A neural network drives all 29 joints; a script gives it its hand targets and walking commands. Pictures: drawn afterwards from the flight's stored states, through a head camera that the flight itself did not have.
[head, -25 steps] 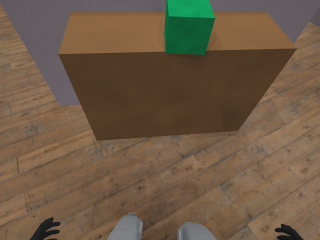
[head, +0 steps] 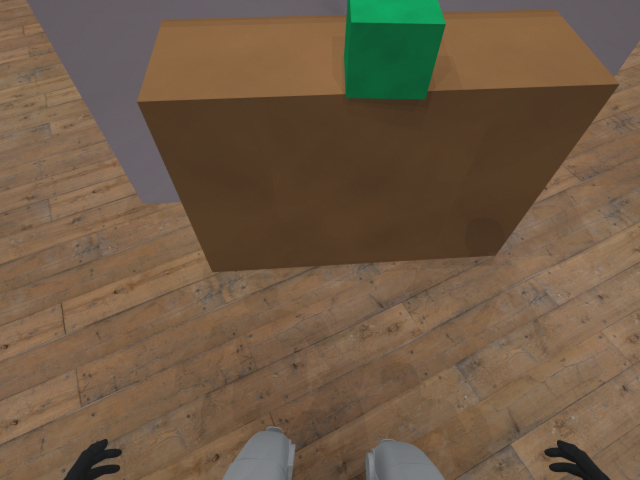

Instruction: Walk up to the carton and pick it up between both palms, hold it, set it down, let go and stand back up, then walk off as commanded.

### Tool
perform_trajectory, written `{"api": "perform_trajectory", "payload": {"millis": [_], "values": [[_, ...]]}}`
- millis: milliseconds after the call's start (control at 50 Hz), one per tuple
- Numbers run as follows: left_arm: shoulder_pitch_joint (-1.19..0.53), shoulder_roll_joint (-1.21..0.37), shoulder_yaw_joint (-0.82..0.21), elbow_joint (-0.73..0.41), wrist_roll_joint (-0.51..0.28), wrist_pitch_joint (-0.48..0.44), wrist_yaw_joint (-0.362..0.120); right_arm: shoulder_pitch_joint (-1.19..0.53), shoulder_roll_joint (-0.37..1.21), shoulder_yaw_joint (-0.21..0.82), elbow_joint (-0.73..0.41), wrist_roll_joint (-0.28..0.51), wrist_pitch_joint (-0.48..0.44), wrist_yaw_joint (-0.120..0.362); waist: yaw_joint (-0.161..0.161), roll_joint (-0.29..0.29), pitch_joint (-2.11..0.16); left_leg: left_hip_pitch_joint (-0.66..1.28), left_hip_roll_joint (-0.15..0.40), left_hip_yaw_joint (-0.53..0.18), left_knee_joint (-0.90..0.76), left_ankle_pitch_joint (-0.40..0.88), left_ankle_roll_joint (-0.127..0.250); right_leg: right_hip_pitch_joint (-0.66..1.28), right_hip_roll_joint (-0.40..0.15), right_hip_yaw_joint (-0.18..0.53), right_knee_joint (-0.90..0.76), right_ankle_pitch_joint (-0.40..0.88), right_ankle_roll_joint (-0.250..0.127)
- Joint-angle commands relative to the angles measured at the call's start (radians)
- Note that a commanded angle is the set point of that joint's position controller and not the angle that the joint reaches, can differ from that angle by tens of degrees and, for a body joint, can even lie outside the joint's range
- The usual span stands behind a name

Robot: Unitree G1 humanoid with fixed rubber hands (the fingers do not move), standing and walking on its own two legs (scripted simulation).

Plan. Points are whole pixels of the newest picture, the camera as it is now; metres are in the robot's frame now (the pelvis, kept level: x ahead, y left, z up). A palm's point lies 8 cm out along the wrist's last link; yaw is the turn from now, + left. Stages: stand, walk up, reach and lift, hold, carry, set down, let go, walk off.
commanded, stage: walk up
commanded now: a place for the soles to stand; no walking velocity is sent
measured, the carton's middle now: (387, 41) +0.88 -0.12 +0.05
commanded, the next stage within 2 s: none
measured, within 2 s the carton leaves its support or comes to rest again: neither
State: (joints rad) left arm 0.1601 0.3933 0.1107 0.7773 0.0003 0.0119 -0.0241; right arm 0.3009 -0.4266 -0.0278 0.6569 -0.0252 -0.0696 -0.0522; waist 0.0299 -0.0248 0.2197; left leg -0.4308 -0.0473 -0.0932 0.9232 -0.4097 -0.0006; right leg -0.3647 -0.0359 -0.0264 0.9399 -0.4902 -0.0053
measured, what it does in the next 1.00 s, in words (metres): walks ahead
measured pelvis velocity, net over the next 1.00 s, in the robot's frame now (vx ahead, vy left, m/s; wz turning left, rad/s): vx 0.15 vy -0.07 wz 0.00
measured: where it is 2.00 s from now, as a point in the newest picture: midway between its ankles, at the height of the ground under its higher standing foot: (355, 384)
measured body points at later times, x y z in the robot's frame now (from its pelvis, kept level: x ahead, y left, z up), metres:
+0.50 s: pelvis +0.01 -0.01 +0.00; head +0.05 +0.00 +0.45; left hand +0.13 +0.32 -0.10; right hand +0.10 -0.33 -0.08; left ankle +0.05 +0.14 -0.69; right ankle +0.02 -0.12 -0.65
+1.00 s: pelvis +0.15 -0.07 +0.04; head +0.19 -0.10 +0.49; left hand +0.21 +0.29 -0.03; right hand +0.26 -0.38 -0.07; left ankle +0.19 +0.09 -0.65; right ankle +0.09 -0.13 -0.69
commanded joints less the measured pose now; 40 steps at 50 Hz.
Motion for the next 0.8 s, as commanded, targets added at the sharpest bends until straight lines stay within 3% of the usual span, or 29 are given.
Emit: {"api": "perform_trajectory", "payload": {"millis": [0, 40, 60, 80, 100, 140, 160, 200, 220, 260, 280, 300, 320, 340, 360, 380, 420, 440, 480, 540, 560, 580, 600, 620, 640, 660, 680, 720, 780], "values": [[-0.073, 0.275, 0.038, -0.072, 0.014, -0.027, 0.008, 0.068, -0.229, -0.085, 0.048, 0.024, -0.028, -0.003, -0.043, -0.042, -0.220, 0.101, 0.024, 0.024, -0.066, 0.136, 0.079, -0.039, -0.221, 0.248, -0.315, 0.241, -0.183], [-0.089, 0.237, 0.030, -0.082, 0.007, -0.017, 0.007, 0.105, -0.248, -0.090, 0.048, 0.019, -0.040, -0.004, -0.055, 0.022, -0.290, 0.184, 0.118, -0.185, -0.207, 0.296, 0.134, -0.068, -0.088, 0.103, -0.125, 0.221, -0.078], [-0.078, 0.206, 0.028, -0.080, 0.002, -0.010, 0.006, 0.090, -0.276, -0.089, 0.035, 0.014, -0.044, -0.008, -0.043, 0.081, -0.326, 0.145, 0.224, -0.402, -0.303, 0.316, 0.216, -0.035, -0.009, 0.051, 0.023, 0.132, -0.037], [-0.062, 0.206, 0.027, -0.073, 0.002, -0.003, 0.010, 0.060, -0.303, -0.089, 0.029, 0.013, -0.042, -0.009, -0.029, 0.111, -0.319, 0.121, 0.283, -0.579, -0.366, 0.301, 0.282, -0.053, 0.026, 0.079, 0.052, -0.065, -0.028], [-0.037, 0.210, 0.029, -0.059, 0.003, -0.002, 0.011, 0.020, -0.315, -0.091, 0.018, 0.009, -0.041, -0.014, -0.012, 0.110, -0.288, 0.066, 0.309, -0.627, -0.390, 0.255, 0.305, -0.031, 0.026, 0.104, 0.056, -0.139, -0.030], [0.006, 0.215, 0.036, -0.034, 0.005, -0.014, 0.006, -0.065, -0.292, -0.077, -0.001, 0.005, -0.033, -0.016, 0.023, 0.085, -0.244, -0.058, 0.245, -0.501, -0.347, 0.172, 0.246, 0.067, 0.000, 0.113, -0.102, -0.029, -0.054], [0.023, 0.229, 0.043, -0.027, 0.014, -0.025, 0.006, -0.078, -0.258, -0.065, -0.005, 0.008, -0.027, -0.012, 0.030, 0.040, -0.253, -0.118, 0.183, -0.391, -0.285, 0.139, 0.179, 0.125, -0.046, 0.171, -0.237, 0.008, -0.080], [0.038, 0.302, 0.060, -0.029, 0.023, -0.035, 0.005, -0.084, -0.209, -0.064, 0.002, 0.014, -0.016, -0.007, 0.045, -0.096, -0.236, -0.156, -0.013, -0.042, -0.007, 0.116, 0.068, 0.129, -0.224, 0.400, -0.487, -0.082, -0.188], [0.001, 0.319, 0.060, -0.049, 0.020, -0.035, 0.004, -0.051, -0.221, -0.076, 0.016, 0.017, -0.011, -0.010, 0.020, -0.115, -0.212, -0.129, -0.020, 0.040, 0.067, -0.056, 0.053, 0.065, -0.322, 0.469, -0.520, -0.067, -0.253], [-0.047, 0.319, 0.055, -0.063, 0.020, -0.034, 0.003, 0.014, -0.240, -0.088, 0.042, 0.017, -0.018, -0.002, -0.016, -0.080, -0.172, -0.037, 0.011, 0.067, 0.063, -0.140, 0.055, -0.024, -0.331, 0.427, -0.468, 0.007, -0.260], [0.017, 0.360, 0.077, -0.087, 0.047, -0.048, -0.025, 0.100, -0.261, -0.112, 0.029, 0.020, -0.044, 0.025, -0.026, -0.133, -0.227, -0.034, 0.049, 0.047, -0.036, -0.256, 0.095, 0.011, -0.292, 0.431, -0.447, -0.463, -0.250], [0.015, 0.354, 0.077, -0.084, 0.056, -0.048, -0.032, 0.136, -0.294, -0.130, 0.062, 0.018, -0.055, 0.036, -0.034, -0.108, -0.222, 0.023, 0.049, -0.006, -0.092, -0.302, 0.110, -0.066, -0.242, 0.416, -0.384, -0.600, -0.220], [-0.027, 0.329, 0.072, -0.092, 0.066, -0.043, -0.035, 0.206, -0.311, -0.145, 0.094, 0.015, -0.063, 0.038, -0.077, -0.020, -0.218, 0.124, 0.049, -0.066, -0.167, -0.367, 0.125, -0.177, -0.178, 0.346, -0.251, -0.622, -0.189], [-0.066, 0.287, 0.061, -0.114, 0.067, -0.035, -0.040, 0.299, -0.330, -0.160, 0.106, 0.010, -0.067, 0.031, -0.131, 0.118, -0.209, 0.289, 0.106, -0.232, -0.322, -0.495, 0.162, -0.369, -0.061, 0.207, -0.067, -0.544, -0.124], [-0.112, 0.217, 0.044, -0.135, 0.052, -0.033, -0.040, 0.371, -0.391, -0.178, 0.103, 0.001, -0.071, 0.025, -0.176, 0.287, -0.232, 0.414, 0.292, -0.682, -0.595, -0.736, 0.260, -0.546, 0.052, 0.047, 0.229, -0.318, -0.045], [-0.135, 0.276, 0.064, -0.129, 0.033, -0.031, -0.033, 0.295, -0.428, -0.184, 0.070, 0.005, -0.068, 0.021, -0.152, 0.201, -0.215, 0.417, 0.373, -0.930, -0.714, -0.765, 0.302, -0.556, 0.043, 0.124, 0.295, -0.180, -0.033], [-0.098, 0.313, 0.068, -0.087, 0.027, -0.039, -0.032, 0.182, -0.403, -0.174, 0.040, 0.010, -0.066, 0.011, -0.100, 0.081, -0.191, 0.422, 0.362, -0.868, -0.634, -0.614, 0.301, -0.521, -0.012, 0.158, 0.259, -0.113, -0.019], [-0.066, 0.309, 0.075, -0.079, 0.025, -0.043, -0.035, 0.169, -0.383, -0.168, 0.041, 0.008, -0.067, 0.009, -0.084, 0.078, -0.206, 0.438, 0.325, -0.758, -0.573, -0.479, 0.295, -0.501, -0.023, 0.146, 0.230, -0.099, -0.015], [-0.007, 0.292, 0.085, -0.067, 0.028, -0.048, -0.038, 0.165, -0.363, -0.165, 0.025, 0.007, -0.063, 0.013, -0.085, 0.148, -0.278, 0.428, 0.312, -0.641, -0.497, -0.286, 0.303, -0.410, -0.026, 0.117, 0.149, -0.150, -0.007], [0.015, 0.280, 0.085, -0.071, 0.021, -0.061, -0.041, 0.094, -0.354, -0.158, 0.008, -0.001, -0.052, 0.019, -0.057, 0.225, -0.252, 0.204, 0.309, -0.531, -0.466, -0.255, 0.299, -0.224, -0.032, 0.085, -0.035, -0.087, -0.021], [0.070, 0.269, 0.087, -0.050, 0.020, -0.067, -0.044, 0.028, -0.356, -0.155, -0.008, 0.000, -0.046, 0.023, -0.014, 0.210, -0.262, 0.088, 0.282, -0.451, -0.422, -0.269, 0.269, -0.063, -0.028, 0.070, -0.142, 0.026, -0.032], [0.202, 0.275, 0.103, -0.011, 0.021, -0.074, -0.038, -0.066, -0.317, -0.142, -0.025, -0.002, -0.038, 0.028, 0.077, 0.192, -0.312, -0.044, 0.221, -0.315, -0.282, -0.220, 0.206, 0.187, -0.013, 0.069, -0.261, 0.098, -0.031], [0.375, 0.321, 0.123, 0.028, 0.031, -0.085, -0.022, -0.069, -0.224, -0.117, -0.025, -0.006, -0.031, 0.029, 0.160, 0.022, -0.376, -0.243, 0.122, -0.116, 0.031, -0.160, 0.114, 0.482, -0.045, 0.162, -0.410, 0.006, -0.026], [0.419, 0.430, 0.141, 0.028, 0.045, -0.093, -0.005, -0.021, -0.096, -0.069, -0.013, 0.014, -0.031, 0.031, 0.201, -0.338, -0.342, -0.483, -0.082, 0.002, 0.369, -0.237, 0.039, 0.534, -0.269, 0.632, -0.643, -0.386, -0.010], [0.286, 0.420, 0.128, -0.019, 0.041, -0.091, -0.003, -0.030, -0.209, -0.095, -0.005, 0.025, -0.018, 0.019, 0.139, -0.161, -0.275, -0.565, -0.073, -0.040, 0.359, -0.184, 0.023, 0.521, -0.354, 0.841, -0.753, -0.541, -0.011], [0.248, 0.420, 0.126, -0.026, 0.038, -0.085, -0.003, 0.001, -0.276, -0.110, 0.026, 0.033, -0.016, 0.017, 0.121, -0.056, -0.252, -0.536, -0.008, -0.055, 0.363, -0.138, 0.036, 0.496, -0.365, 0.833, -0.745, -0.575, -0.016], [0.204, 0.395, 0.118, -0.034, 0.028, -0.084, 0.001, -0.002, -0.276, -0.113, 0.044, 0.041, -0.016, 0.021, 0.097, 0.013, -0.184, -0.498, 0.017, -0.074, 0.375, -0.075, 0.040, 0.411, -0.324, 0.744, -0.746, -0.459, 0.035], [0.145, 0.328, 0.100, -0.034, 0.030, -0.087, 0.004, 0.008, -0.243, -0.109, 0.047, 0.039, -0.019, 0.025, 0.050, -0.007, -0.056, -0.408, 0.046, -0.048, 0.342, 0.046, 0.029, 0.247, -0.252, 0.563, -0.715, -0.048, 0.064], [0.135, 0.296, 0.083, -0.038, 0.013, -0.093, -0.001, 0.052, -0.241, -0.109, 0.032, 0.043, -0.015, 0.026, 0.022, -0.055, -0.061, -0.266, 0.056, -0.020, 0.223, 0.136, 0.007, 0.247, -0.174, 0.367, -0.673, 0.282, 0.067]]}}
